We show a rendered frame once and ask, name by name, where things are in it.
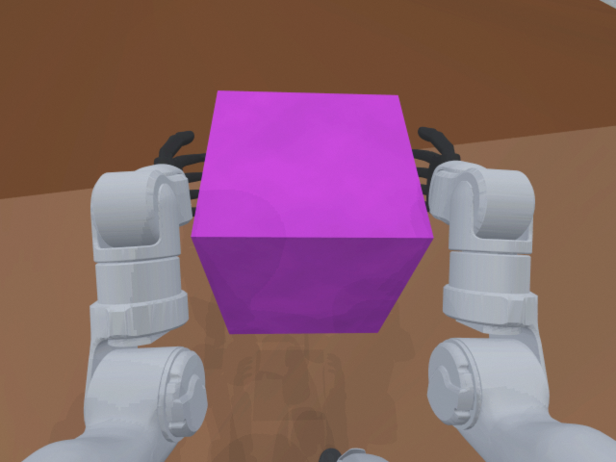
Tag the robot right forearm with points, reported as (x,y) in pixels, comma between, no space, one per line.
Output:
(490,218)

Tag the carton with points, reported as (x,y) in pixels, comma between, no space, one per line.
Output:
(310,216)

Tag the robot right upper arm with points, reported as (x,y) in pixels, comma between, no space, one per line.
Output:
(495,393)

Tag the robot left hand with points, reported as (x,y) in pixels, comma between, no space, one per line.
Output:
(171,147)

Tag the robot left forearm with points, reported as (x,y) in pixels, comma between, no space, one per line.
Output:
(135,220)

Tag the robot right shin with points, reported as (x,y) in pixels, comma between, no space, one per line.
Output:
(351,451)

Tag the robot right hand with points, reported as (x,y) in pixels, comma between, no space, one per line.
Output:
(443,145)

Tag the robot left upper arm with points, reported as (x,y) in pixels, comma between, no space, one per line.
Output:
(141,402)

